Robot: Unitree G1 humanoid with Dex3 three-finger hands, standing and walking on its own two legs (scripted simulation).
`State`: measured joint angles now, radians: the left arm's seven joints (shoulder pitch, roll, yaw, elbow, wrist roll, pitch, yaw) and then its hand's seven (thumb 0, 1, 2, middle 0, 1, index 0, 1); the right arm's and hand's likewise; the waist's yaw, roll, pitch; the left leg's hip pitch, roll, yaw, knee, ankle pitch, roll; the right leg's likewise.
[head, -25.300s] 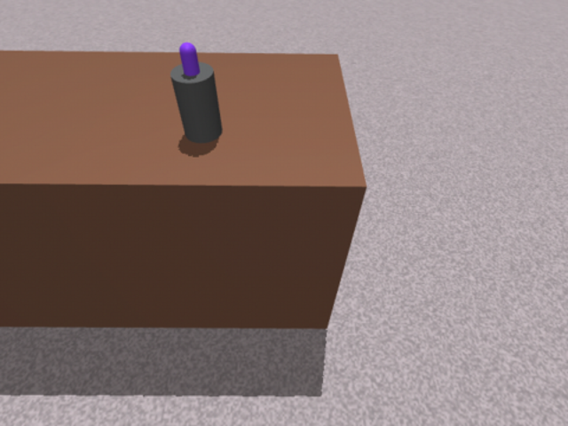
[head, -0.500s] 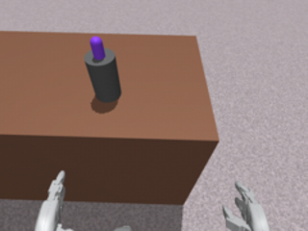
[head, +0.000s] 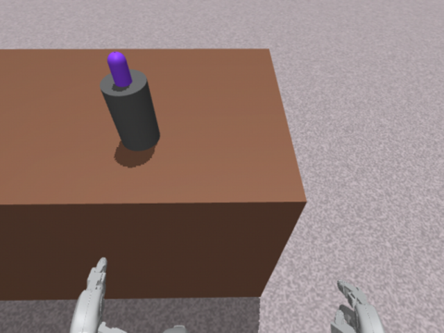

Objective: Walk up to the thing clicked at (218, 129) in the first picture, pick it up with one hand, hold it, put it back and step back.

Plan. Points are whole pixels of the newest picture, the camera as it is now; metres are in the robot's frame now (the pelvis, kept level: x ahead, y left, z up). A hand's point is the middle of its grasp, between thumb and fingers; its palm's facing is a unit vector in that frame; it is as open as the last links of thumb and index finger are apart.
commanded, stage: home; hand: left
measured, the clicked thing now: (129, 101) +0.52 +0.20 +0.12
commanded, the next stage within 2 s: stand in 1.86 s
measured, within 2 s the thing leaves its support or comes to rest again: neither
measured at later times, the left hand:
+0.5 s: hand (123, 330) +0.15 +0.18 -0.06, palm faces +0.13 -0.95 -0.27, open 17.5 cm
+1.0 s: hand (123, 327) +0.15 +0.18 -0.06, palm faces +0.13 -0.95 -0.28, open 17.5 cm
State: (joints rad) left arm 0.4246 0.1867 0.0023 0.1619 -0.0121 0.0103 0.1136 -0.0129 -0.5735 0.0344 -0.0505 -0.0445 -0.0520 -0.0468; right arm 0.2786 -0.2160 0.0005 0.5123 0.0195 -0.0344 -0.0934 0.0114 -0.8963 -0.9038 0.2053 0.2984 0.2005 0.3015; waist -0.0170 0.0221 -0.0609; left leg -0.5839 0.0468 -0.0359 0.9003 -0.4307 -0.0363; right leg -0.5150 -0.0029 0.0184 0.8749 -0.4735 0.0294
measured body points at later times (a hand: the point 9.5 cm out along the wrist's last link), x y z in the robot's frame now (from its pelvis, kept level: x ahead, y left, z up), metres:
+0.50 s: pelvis -0.02 -0.01 -0.01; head +0.00 -0.01 +0.44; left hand +0.14 +0.23 -0.04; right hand +0.15 -0.24 -0.08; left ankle +0.01 +0.14 -0.69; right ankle -0.02 -0.14 -0.69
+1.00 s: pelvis -0.02 +0.00 -0.01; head +0.01 +0.00 +0.44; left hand +0.14 +0.23 -0.04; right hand +0.15 -0.24 -0.08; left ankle +0.01 +0.14 -0.69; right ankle -0.02 -0.14 -0.69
